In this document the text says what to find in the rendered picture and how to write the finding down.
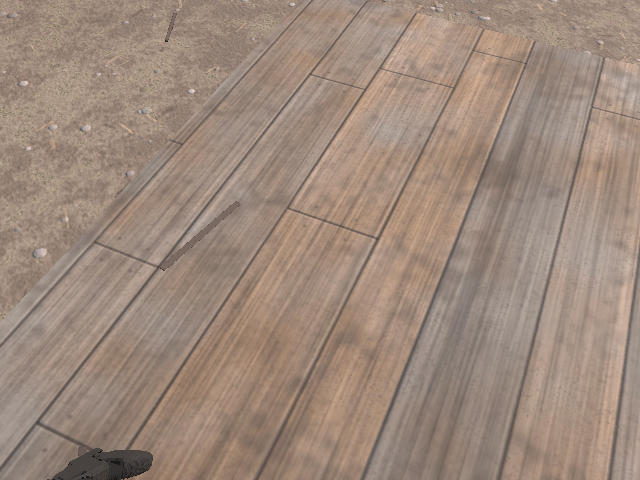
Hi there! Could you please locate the left robot hand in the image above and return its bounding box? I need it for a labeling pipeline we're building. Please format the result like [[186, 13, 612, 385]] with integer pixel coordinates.
[[47, 448, 153, 480]]

